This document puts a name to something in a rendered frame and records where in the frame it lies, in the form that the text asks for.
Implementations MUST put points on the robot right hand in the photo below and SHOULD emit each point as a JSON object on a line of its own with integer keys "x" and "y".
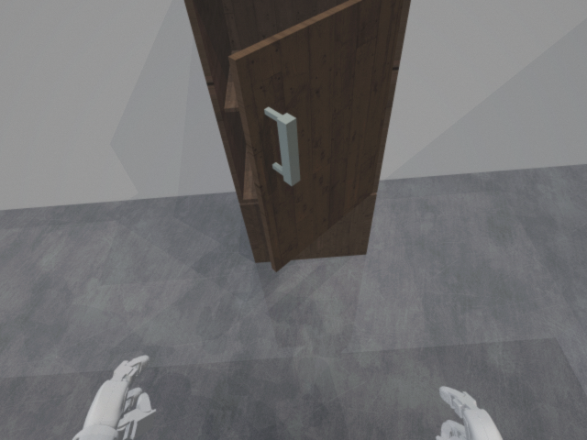
{"x": 478, "y": 424}

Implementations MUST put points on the handle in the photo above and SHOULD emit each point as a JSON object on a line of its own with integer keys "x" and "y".
{"x": 287, "y": 131}

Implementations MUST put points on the robot left hand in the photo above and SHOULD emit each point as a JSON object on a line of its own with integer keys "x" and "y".
{"x": 113, "y": 401}

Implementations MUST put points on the cupboard door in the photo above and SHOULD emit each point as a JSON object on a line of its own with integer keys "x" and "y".
{"x": 331, "y": 72}

